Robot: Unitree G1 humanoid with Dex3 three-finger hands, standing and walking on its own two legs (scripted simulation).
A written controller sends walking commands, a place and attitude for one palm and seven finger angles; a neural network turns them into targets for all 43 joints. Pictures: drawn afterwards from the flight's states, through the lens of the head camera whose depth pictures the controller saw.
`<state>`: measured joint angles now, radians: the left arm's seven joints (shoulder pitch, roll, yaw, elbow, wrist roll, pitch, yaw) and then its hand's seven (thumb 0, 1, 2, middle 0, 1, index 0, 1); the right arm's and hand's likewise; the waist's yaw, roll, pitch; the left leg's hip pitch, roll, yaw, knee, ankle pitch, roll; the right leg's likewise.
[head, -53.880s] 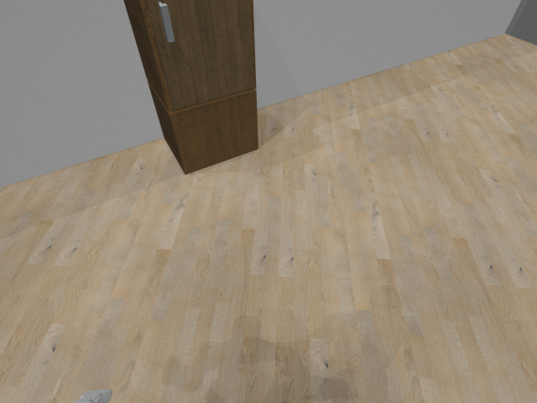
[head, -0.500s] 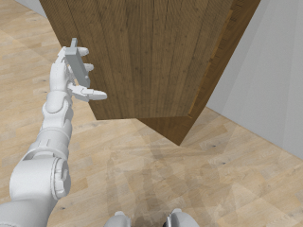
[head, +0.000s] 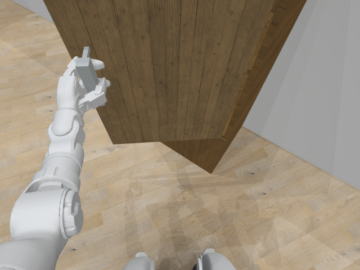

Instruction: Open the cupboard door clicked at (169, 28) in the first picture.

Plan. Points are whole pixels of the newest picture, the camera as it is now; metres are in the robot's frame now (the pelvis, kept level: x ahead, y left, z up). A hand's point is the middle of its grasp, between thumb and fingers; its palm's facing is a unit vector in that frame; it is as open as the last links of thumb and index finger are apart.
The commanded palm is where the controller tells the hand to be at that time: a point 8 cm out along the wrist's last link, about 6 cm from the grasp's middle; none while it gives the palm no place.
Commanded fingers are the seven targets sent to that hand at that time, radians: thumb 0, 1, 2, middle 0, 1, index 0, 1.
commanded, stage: close the thumb around the handle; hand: left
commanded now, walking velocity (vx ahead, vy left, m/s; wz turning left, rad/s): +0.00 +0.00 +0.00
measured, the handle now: (93, 77) +0.53 +0.18 +0.08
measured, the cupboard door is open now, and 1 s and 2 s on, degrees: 39 67 76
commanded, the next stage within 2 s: pull the door open along its arc in 0.06 s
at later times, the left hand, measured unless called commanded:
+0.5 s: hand (101, 107) +0.44 +0.15 +0.08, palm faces +0.00 -1.00 +0.01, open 6.2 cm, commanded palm +0.38 +0.20 +0.08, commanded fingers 0.00 0.90 0.90 -0.40 -1.35 -0.40 -1.35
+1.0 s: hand (134, 159) +0.32 +0.08 +0.09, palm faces +0.41 -0.91 +0.02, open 6.2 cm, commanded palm +0.26 +0.11 +0.08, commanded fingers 0.00 0.90 0.90 -0.40 -1.35 -0.40 -1.35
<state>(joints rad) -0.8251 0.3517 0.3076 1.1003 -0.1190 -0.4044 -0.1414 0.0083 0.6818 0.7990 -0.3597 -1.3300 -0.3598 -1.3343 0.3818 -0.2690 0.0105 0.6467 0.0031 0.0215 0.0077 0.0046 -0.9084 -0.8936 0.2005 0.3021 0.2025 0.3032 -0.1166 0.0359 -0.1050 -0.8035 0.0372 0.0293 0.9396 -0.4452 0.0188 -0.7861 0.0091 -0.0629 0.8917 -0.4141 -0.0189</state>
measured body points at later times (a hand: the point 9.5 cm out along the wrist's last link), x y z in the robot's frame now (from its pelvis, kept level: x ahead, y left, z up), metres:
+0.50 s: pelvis +0.01 +0.00 +0.01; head +0.09 +0.00 +0.45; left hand +0.44 +0.21 +0.09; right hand +0.05 -0.26 -0.11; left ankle +0.00 +0.11 -0.69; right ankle +0.00 -0.11 -0.69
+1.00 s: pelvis +0.01 -0.02 +0.02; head +0.04 -0.03 +0.46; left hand +0.29 +0.12 +0.09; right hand +0.21 -0.22 -0.08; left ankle +0.00 +0.11 -0.69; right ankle +0.00 -0.11 -0.69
